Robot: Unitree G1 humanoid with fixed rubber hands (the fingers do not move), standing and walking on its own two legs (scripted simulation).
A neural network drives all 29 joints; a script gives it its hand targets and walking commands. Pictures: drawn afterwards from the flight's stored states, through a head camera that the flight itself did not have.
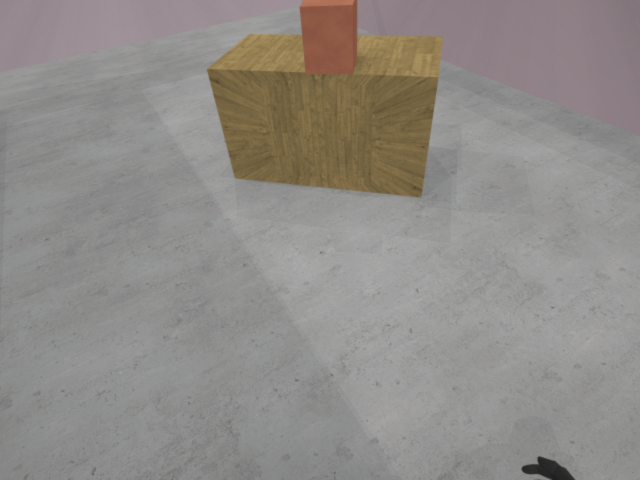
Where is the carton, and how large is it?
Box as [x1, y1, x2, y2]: [300, 0, 356, 73]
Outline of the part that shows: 304,0 300,6 300,16 305,73 352,73 356,58 356,0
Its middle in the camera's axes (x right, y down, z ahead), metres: +0.04 -0.85 +1.61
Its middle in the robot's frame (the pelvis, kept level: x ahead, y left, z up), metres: +1.79 +0.02 -0.02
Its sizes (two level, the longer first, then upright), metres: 0.210 0.200 0.250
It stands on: a pedestal, 0.59 m high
